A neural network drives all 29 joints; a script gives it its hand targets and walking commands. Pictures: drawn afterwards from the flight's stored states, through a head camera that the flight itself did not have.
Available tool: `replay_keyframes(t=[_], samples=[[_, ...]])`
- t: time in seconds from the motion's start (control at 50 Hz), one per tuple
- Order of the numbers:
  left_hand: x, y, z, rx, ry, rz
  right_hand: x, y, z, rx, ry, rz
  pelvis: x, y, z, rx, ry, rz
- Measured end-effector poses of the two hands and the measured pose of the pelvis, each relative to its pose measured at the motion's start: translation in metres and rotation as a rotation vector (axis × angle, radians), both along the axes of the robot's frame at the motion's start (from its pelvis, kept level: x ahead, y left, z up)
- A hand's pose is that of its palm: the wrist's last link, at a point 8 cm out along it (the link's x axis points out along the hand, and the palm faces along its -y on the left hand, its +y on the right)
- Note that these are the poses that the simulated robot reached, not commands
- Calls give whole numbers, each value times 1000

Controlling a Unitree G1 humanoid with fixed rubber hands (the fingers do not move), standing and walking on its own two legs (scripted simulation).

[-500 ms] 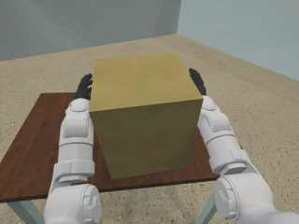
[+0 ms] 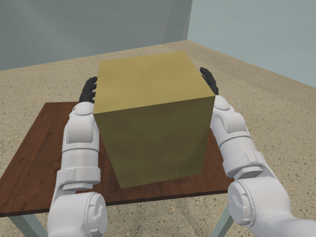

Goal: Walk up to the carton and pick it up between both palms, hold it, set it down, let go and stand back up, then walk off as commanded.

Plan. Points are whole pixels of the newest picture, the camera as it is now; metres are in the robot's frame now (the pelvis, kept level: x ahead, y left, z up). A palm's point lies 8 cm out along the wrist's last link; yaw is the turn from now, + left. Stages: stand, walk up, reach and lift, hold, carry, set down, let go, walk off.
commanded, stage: reach and lift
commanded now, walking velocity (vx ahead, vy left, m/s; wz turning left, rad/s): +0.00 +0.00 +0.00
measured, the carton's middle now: (152, 119) +0.36 +0.01 +0.18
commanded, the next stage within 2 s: hold in 0.16 s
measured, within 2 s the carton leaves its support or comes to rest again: neither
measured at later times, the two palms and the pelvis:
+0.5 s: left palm (80, 103) +0.36 +0.17 +0.23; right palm (212, 89) +0.36 -0.13 +0.27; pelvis -0.01 +0.00 +0.00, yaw +0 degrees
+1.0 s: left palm (81, 99) +0.37 +0.17 +0.24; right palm (211, 84) +0.37 -0.13 +0.27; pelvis +0.00 +0.00 +0.00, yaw +0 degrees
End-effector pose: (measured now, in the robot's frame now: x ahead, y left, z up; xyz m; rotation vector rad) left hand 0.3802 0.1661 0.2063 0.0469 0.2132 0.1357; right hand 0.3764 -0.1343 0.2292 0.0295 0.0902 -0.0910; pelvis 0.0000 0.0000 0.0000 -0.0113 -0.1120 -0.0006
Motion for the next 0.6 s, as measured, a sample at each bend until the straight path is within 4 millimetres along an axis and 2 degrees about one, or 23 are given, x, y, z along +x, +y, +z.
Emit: replay_keyframes(t=[0.22, 0.6], samples=[[-8, 2, 11, -6, -3, 10, -6, 2, 9, 36, -1, 3, -1, 1, 0, -1, -2, 0], [-25, 9, 34, -30, -33, 17, -20, 10, 45, 15, -28, 13, -10, 5, -1, -6, -20, 0]])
